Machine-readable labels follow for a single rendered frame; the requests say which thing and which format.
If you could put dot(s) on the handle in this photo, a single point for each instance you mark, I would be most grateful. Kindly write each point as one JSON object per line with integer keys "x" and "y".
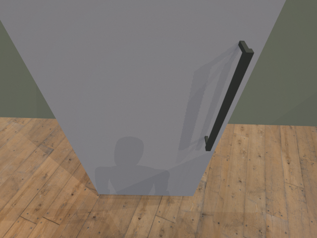
{"x": 239, "y": 73}

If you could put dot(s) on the fridge door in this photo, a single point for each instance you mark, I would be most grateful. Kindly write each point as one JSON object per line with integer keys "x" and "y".
{"x": 136, "y": 85}

